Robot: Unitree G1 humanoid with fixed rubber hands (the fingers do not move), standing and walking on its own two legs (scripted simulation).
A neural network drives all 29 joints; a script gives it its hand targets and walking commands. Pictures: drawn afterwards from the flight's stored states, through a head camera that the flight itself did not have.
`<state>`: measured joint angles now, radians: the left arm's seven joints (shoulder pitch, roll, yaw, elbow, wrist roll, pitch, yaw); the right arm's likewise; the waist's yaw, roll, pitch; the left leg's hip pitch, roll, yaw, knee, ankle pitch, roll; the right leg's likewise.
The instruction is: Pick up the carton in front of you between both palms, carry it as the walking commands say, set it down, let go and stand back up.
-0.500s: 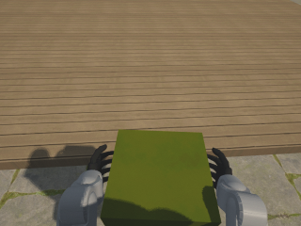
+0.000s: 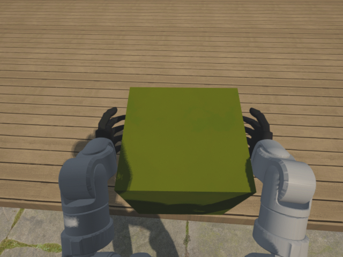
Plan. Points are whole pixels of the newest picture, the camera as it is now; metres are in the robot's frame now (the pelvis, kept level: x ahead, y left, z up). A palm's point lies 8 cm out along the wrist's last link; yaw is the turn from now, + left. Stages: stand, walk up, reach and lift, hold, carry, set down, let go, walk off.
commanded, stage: carry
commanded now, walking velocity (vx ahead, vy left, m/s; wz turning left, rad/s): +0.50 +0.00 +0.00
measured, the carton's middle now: (181, 159) +0.33 +0.01 +0.07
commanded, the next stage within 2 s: none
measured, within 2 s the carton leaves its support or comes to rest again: neither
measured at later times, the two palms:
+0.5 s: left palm (150, 48) +0.72 +0.14 +0.12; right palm (243, 54) +0.69 -0.16 +0.12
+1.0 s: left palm out of the picture +1.05 +0.16 +0.28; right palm out of the picture +1.08 -0.14 +0.28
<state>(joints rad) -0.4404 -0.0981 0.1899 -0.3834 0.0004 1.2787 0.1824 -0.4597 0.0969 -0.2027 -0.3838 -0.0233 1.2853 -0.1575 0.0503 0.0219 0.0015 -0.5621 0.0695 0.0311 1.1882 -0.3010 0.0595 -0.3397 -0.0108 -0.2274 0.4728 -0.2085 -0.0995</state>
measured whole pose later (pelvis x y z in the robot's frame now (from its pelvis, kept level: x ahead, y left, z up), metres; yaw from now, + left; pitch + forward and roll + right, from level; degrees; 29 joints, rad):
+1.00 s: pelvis +0.70 -0.03 +0.10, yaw +1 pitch +5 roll +1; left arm -0.77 -0.03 0.26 -0.11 -0.05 1.23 0.19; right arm -0.71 0.09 -0.33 -0.22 -0.09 1.25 -0.13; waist 0.13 -0.02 0.00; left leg -0.72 0.00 0.06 0.88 -0.23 0.06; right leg -0.24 0.02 -0.12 0.47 -0.33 -0.09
